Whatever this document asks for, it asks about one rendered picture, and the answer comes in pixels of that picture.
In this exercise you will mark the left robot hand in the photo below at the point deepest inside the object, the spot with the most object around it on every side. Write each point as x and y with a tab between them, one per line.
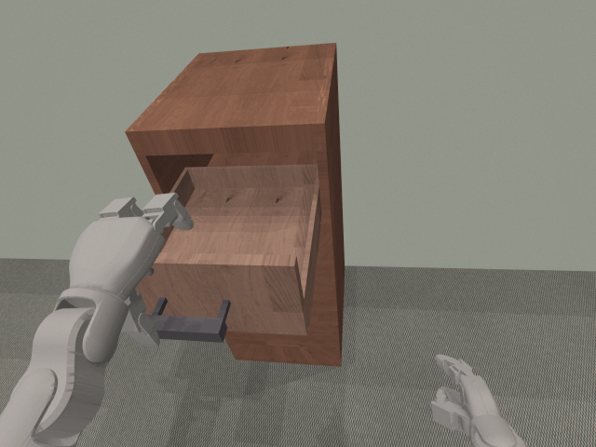
116	252

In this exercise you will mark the right robot forearm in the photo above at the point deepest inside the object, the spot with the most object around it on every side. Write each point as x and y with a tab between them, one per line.
488	430

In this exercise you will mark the left robot forearm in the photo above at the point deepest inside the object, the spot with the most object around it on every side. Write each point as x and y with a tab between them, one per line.
63	387

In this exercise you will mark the handle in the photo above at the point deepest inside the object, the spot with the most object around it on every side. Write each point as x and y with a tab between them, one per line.
190	328

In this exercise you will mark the cabinet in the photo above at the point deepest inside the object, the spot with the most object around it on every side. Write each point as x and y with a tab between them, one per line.
260	107

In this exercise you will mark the right robot hand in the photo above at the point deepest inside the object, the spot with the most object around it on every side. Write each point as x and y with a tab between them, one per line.
455	410

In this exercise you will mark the drawer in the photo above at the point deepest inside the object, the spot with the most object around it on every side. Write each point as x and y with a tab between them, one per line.
254	242

